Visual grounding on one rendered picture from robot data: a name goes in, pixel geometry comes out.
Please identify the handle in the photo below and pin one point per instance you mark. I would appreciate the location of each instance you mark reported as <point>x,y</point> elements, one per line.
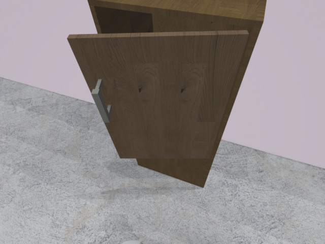
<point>99,101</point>

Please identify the cupboard door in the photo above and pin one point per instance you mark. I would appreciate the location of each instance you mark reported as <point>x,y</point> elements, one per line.
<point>168,90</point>

